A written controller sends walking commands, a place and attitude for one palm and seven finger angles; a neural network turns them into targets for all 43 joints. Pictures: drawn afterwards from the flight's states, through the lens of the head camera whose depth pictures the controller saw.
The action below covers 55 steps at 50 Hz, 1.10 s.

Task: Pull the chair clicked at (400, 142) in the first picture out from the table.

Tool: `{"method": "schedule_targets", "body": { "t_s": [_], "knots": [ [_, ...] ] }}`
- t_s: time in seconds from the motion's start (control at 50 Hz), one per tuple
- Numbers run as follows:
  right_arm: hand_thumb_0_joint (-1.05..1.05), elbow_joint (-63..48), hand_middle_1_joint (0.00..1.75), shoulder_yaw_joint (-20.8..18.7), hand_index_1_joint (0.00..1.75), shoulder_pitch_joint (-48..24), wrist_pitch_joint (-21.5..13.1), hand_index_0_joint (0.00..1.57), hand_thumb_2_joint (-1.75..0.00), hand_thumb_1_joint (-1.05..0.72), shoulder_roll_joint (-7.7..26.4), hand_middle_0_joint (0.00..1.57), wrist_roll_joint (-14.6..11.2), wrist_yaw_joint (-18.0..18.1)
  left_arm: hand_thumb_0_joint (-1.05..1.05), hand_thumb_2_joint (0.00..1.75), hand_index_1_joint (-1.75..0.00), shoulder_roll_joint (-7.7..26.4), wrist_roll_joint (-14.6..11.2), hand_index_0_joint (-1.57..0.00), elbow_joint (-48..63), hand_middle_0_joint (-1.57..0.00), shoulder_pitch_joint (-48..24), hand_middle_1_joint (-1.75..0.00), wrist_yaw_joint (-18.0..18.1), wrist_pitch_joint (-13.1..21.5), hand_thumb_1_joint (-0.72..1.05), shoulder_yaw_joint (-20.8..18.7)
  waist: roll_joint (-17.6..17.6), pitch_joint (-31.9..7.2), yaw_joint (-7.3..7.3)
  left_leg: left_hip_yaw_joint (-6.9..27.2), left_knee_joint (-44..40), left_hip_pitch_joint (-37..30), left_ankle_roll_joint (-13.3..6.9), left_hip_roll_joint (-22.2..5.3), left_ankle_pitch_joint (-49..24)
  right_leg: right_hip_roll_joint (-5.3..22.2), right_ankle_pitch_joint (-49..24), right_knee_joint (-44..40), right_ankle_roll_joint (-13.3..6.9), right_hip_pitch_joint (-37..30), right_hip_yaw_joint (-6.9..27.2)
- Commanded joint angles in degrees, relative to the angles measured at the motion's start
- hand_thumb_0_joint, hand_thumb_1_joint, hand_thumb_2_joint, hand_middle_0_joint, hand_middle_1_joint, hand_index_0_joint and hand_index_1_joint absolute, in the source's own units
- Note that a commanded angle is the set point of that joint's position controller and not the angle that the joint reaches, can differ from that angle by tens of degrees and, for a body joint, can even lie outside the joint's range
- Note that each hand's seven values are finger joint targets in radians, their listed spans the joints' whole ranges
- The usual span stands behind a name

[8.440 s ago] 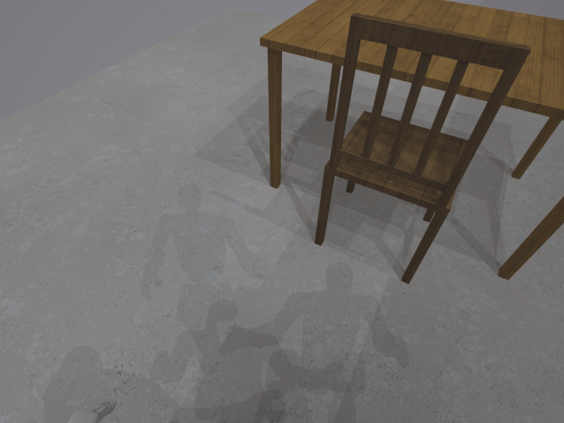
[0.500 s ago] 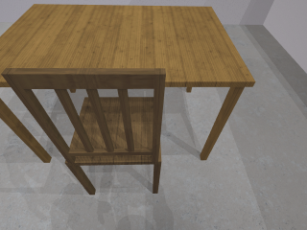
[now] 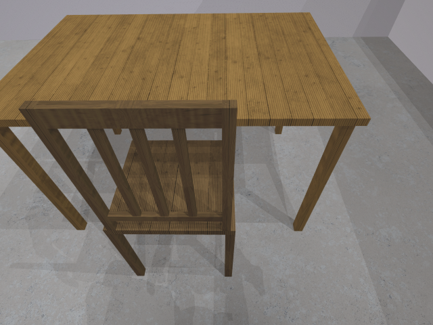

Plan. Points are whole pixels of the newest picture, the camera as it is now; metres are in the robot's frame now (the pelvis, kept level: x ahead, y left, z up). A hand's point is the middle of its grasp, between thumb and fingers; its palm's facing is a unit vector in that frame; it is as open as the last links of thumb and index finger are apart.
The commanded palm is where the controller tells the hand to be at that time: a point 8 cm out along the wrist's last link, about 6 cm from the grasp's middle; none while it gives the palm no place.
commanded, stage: come to a stop and stand still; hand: left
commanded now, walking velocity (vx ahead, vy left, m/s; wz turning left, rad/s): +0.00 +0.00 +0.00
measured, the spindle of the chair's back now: (153, 178) +0.45 +0.20 -0.05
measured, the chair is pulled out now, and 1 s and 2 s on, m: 0.00 0.00 0.00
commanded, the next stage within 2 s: look again from close up in 0.50 s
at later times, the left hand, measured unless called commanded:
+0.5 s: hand out of the picture -0.03 +0.22 -0.16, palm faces +0.02 -0.98 -0.22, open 7.4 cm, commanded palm none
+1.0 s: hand out of the picture +0.01 +0.20 -0.17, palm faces +0.01 -0.98 -0.18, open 7.3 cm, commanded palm none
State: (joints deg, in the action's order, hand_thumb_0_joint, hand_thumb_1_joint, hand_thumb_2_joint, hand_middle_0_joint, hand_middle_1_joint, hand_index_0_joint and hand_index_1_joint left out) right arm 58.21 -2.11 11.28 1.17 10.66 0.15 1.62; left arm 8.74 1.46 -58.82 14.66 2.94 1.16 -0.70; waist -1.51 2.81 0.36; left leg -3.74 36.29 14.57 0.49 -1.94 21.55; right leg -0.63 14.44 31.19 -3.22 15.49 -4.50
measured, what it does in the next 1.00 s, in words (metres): stands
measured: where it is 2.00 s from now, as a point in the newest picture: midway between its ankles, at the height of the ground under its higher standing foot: outside the picture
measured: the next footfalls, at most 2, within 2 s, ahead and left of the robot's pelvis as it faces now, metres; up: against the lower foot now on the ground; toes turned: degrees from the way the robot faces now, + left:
none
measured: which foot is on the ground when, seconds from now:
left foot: down 0.00-1.00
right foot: down 0.00-1.00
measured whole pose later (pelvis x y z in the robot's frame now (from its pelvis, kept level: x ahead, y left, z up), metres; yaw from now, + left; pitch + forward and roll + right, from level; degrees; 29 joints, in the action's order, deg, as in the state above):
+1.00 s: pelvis +0.02 +0.04 +0.01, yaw +0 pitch -1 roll +0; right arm 64.9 0.9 16.2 -1.5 8.0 0.3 1.8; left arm 7.7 0.8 -63.6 17.5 2.3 1.2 0.9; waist -0.1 1.2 -0.1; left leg -5.0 24.8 8.4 -2.5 1.4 15.7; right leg 1.1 13.6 27.0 0.1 12.5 -0.9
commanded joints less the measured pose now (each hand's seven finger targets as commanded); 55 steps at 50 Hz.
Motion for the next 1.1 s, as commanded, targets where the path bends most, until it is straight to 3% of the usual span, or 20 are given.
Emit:
{"method": "schedule_targets", "body": {
  "t_s": [0.0,0.02,0.04,0.08,0.12,0.16,0.22,0.24,0.3,0.36,0.42,0.48,0.56,0.64,0.82,0.86,0.92,1.08],
  "knots": [
    [0.00,-4.71,0.30,-0.02,0.30,5.27,-0.69,0.20,-0.90,-0.90,1.32,0.20,0.07,-1.07,0.00,0.90,-0.30,10.67,0.20,-0.20,5.19,-0.20,0.21,-0.30,0.55,1.02,0.90,-1.76,6.06,-6.04,-2.49,1.18,-2.94,-1.69,-0.13,0.59,-0.23,14.41,-16.06,-9.06,-5.76,-2.05,14.03],
    [0.00,-4.08,0.30,0.03,0.30,7.00,-0.96,0.20,-0.90,-0.90,1.66,0.20,0.15,-1.09,0.00,0.90,-0.30,10.26,-0.04,-0.20,5.21,-0.20,-0.90,-0.30,0.36,0.81,0.90,-1.50,6.91,-4.42,-3.43,1.15,-7.24,-4.98,-0.28,0.77,-4.27,12.41,-8.92,-8.94,-3.88,1.65,12.38],
    [0.00,-3.77,0.30,0.02,0.30,7.90,-1.18,0.20,-0.90,-0.90,2.21,0.20,0.32,-1.16,0.00,0.90,-0.30,9.72,-0.19,-0.20,5.38,-0.20,-1.52,-0.30,0.06,0.45,0.90,-1.37,6.08,-2.48,-3.38,1.53,-9.32,-6.52,-0.67,0.01,-5.79,10.19,-1.14,-8.68,-2.15,4.70,10.49],
    [0.00,-4.40,0.30,0.06,0.30,6.79,-1.66,0.20,-0.90,-0.90,4.72,0.20,0.94,-1.10,0.00,0.90,-0.30,7.65,-0.60,-0.20,5.62,-0.20,-0.73,-0.30,-0.24,-0.07,0.90,-0.97,0.09,1.92,-2.10,6.55,-13.49,-1.45,-2.61,-4.41,-5.63,6.11,6.38,-8.20,0.54,6.06,8.72],
    [0.00,-5.37,0.30,0.29,0.30,3.78,-1.56,0.20,-0.90,-0.90,5.49,0.20,1.16,-1.24,0.00,0.90,-0.30,7.58,-0.23,-0.20,5.30,-0.20,0.69,-0.30,-0.43,-1.01,0.90,-0.77,-4.46,6.49,-0.62,9.88,-19.71,6.86,-3.10,-5.27,5.99,4.55,9.46,-6.77,1.25,3.50,6.71],
    [0.00,-5.78,0.30,0.45,0.30,3.25,-1.46,0.20,-0.90,-0.90,6.22,0.20,1.24,-1.30,0.00,0.90,-0.30,6.93,0.02,-0.20,4.76,-0.20,3.38,-0.30,-0.78,-1.19,0.90,-0.58,-2.32,7.60,0.41,10.82,-22.52,11.65,-3.55,-5.52,11.71,3.66,7.48,-5.44,1.58,-0.14,5.24],
    [0.00,-5.63,0.30,0.41,0.30,4.09,-1.36,0.20,-0.90,-0.90,6.68,0.20,1.37,-1.26,0.00,0.90,-0.30,6.65,0.00,-0.20,4.41,-0.20,5.28,-0.30,-1.01,-1.15,0.90,-0.67,1.38,5.50,0.50,9.74,-21.97,10.40,-3.53,-4.42,12.12,3.98,9.84,-6.57,1.66,-0.29,6.29],
    [0.00,-5.31,0.30,0.42,0.30,4.19,-1.36,0.20,-0.90,-0.90,6.52,0.20,1.42,-1.29,0.00,0.90,-0.30,6.94,-0.05,-0.20,4.48,-0.20,5.01,-0.30,-1.18,-1.29,0.90,-0.74,0.24,5.77,0.54,9.80,-22.81,10.13,-3.64,-4.36,12.70,3.92,10.46,-6.70,1.65,0.34,6.06],
    [0.00,-4.60,0.30,0.50,0.30,4.91,-1.42,0.20,-0.90,-0.90,7.04,0.20,1.37,-1.24,0.00,0.90,-0.30,6.63,-0.15,-0.20,4.48,-0.20,5.64,-0.30,-1.25,-1.03,0.90,-0.92,0.52,2.14,0.31,9.69,-21.60,7.76,-3.65,-4.12,11.14,4.16,9.90,-6.37,1.81,-0.04,6.59],
    [0.00,-3.60,0.30,0.48,0.30,5.47,-1.46,0.20,-0.90,-0.90,6.78,0.20,1.25,-1.17,0.00,0.90,-0.30,6.35,-0.19,-0.20,3.90,-0.20,5.78,-0.30,-1.41,-0.98,0.90,-0.91,0.06,1.06,0.23,9.83,-21.75,7.04,-3.72,-4.22,11.32,3.98,9.38,-6.24,1.94,-0.09,6.50],
    [0.00,-2.43,0.30,0.69,0.30,6.61,-1.79,0.20,-0.90,-0.90,5.78,0.20,1.01,-1.05,0.00,0.90,-0.30,5.89,-0.29,-0.20,3.07,-0.20,6.17,-0.30,-1.35,-0.44,0.90,-0.71,2.37,0.11,-0.09,9.13,-19.77,5.06,-3.54,-3.55,7.40,5.03,8.76,-7.90,1.41,0.20,8.59],
    [0.00,-0.92,0.30,1.04,0.30,8.24,-2.24,0.20,-0.90,-0.90,4.77,0.20,0.86,-0.92,0.00,0.90,-0.30,5.76,-0.49,-0.20,2.15,-0.20,5.74,-0.30,-1.28,-0.08,0.90,-0.39,2.40,0.37,-0.70,8.50,-18.89,2.98,-3.25,-3.13,3.78,5.92,7.86,-8.94,0.92,1.49,9.62],
    [0.00,0.77,0.30,1.25,0.30,8.88,-2.48,0.20,-0.90,-0.90,4.22,0.20,0.67,-0.80,0.00,0.90,-0.30,5.32,-0.45,-0.20,0.45,-0.20,6.43,-0.30,-1.17,-0.01,0.90,0.00,1.56,2.66,-0.51,9.00,-19.99,3.62,-3.27,-3.51,4.70,5.87,7.38,-9.19,1.10,2.08,9.05],
    [0.00,2.15,0.30,1.57,0.30,9.61,-2.80,0.20,-0.90,-0.90,3.10,0.20,0.44,-0.59,0.00,0.90,-0.30,4.57,-0.62,-0.20,-0.97,-0.20,7.35,-0.30,-1.04,0.29,0.90,0.37,2.01,3.23,-0.46,8.16,-19.68,2.14,-3.26,-3.44,0.20,5.99,3.08,-9.41,1.00,1.49,8.93],
    [0.00,4.25,0.30,2.04,0.30,9.76,-3.73,0.20,-0.90,-0.90,2.37,0.20,0.20,-0.03,0.00,0.90,-0.30,3.77,-0.79,-0.20,-2.78,-0.20,7.72,-0.30,-0.55,0.76,0.90,0.64,2.13,-1.22,-0.33,6.00,-16.52,-3.44,-3.14,-3.56,-14.88,6.61,-10.24,-7.36,1.32,-3.10,8.50],
    [0.00,4.69,0.30,2.09,0.30,9.21,-3.62,0.20,-0.90,-0.90,2.34,0.20,0.19,0.14,0.00,0.90,-0.30,3.61,-0.81,-0.20,-3.21,-0.20,7.57,-0.30,-0.51,0.68,0.90,0.71,2.27,0.09,-0.30,5.85,-16.39,-3.85,-3.13,-3.70,-16.26,6.66,-11.43,-7.46,1.27,-2.51,8.50],
    [0.00,5.19,0.30,2.12,0.30,9.47,-3.70,0.20,-0.90,-0.90,2.24,0.20,0.23,0.26,0.00,0.90,-0.30,3.76,-0.84,-0.20,-3.34,-0.20,7.41,-0.30,-0.39,0.70,0.90,0.68,1.66,-0.97,-0.41,5.55,-16.07,-5.37,-3.00,-3.91,-19.60,6.73,-13.86,-6.90,1.25,-3.63,8.16],
    [0.00,5.50,0.30,2.12,0.30,8.50,-3.47,0.20,-0.90,-0.90,2.50,0.20,0.24,0.33,0.00,0.90,-0.30,4.26,-0.82,-0.20,-3.60,-0.20,6.77,-0.30,-0.41,0.42,0.90,0.64,1.99,0.34,-0.27,5.42,-16.76,-5.81,-2.87,-3.95,-18.68,6.75,-13.10,-7.80,1.28,-3.69,8.33]
  ]
}}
